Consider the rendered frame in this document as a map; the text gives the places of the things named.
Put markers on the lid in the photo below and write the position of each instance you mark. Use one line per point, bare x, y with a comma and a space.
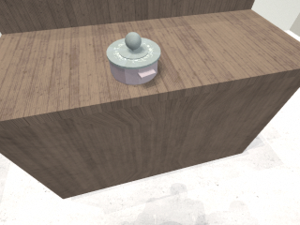
123, 57

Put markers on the pot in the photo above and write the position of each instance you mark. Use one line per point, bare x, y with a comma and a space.
134, 76

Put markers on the table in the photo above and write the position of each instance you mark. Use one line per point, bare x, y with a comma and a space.
223, 73

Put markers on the knob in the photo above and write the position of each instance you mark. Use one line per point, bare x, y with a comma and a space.
133, 40

